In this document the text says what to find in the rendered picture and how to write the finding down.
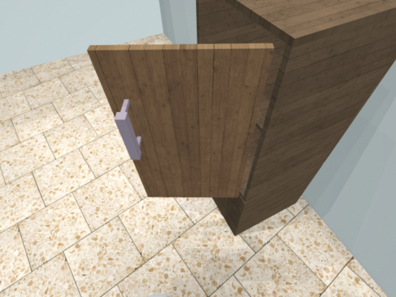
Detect cupboard door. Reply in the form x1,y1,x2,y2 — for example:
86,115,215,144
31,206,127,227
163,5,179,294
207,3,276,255
87,43,274,197

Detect handle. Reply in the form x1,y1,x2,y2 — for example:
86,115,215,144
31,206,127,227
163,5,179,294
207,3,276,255
114,99,142,160

